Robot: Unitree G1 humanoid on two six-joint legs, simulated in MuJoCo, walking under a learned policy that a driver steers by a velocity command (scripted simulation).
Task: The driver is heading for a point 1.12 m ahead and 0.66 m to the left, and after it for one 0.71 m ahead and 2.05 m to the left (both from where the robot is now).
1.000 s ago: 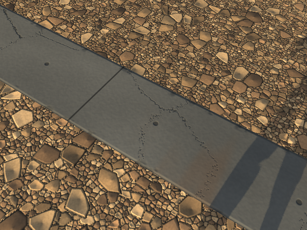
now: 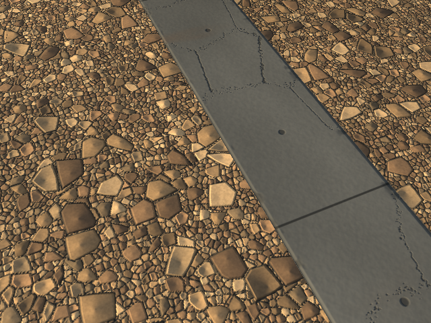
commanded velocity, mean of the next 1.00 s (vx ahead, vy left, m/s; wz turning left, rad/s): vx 0.31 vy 0.00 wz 0.58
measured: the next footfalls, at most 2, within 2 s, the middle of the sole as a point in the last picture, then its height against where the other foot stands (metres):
right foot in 0.28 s outside the picture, level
left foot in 0.74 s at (150, 314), level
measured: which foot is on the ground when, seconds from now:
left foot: down 0.00-0.28, up 0.30-0.72, down 0.74-1.00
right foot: up 0.00-0.26, down 0.28-0.76, up 0.78-1.00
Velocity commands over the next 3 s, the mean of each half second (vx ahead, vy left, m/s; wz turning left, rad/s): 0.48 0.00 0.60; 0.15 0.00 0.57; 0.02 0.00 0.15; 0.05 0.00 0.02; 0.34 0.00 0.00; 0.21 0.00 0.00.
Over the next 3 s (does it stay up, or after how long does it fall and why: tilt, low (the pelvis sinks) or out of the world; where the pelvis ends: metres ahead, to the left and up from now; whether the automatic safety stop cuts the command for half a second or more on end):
stays up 0.77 0.29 0.00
